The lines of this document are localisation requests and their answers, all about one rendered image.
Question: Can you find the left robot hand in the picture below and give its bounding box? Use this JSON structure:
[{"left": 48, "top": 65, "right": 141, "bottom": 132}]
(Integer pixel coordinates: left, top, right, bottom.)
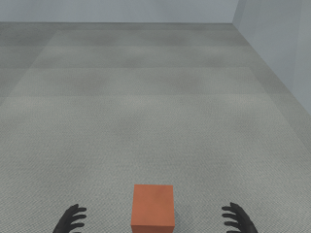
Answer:
[{"left": 52, "top": 204, "right": 86, "bottom": 233}]

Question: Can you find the carton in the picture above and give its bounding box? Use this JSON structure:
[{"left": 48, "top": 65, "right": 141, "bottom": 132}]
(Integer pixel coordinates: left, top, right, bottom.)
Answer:
[{"left": 130, "top": 184, "right": 175, "bottom": 233}]

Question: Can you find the right robot hand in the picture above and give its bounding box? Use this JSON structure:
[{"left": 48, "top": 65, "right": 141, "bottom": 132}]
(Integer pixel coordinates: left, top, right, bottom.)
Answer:
[{"left": 222, "top": 202, "right": 259, "bottom": 233}]

